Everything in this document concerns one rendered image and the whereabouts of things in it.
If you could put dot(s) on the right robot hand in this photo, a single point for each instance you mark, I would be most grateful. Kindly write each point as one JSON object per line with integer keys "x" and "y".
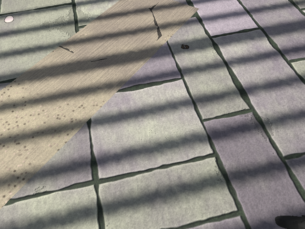
{"x": 290, "y": 222}

